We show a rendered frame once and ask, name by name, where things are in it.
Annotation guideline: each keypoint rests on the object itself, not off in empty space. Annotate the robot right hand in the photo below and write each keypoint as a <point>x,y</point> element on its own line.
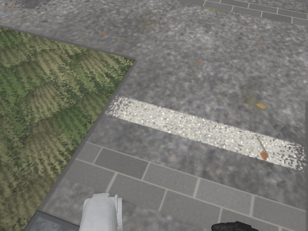
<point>232,226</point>

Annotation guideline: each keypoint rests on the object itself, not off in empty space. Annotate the robot left thigh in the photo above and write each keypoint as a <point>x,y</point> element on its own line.
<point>102,212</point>

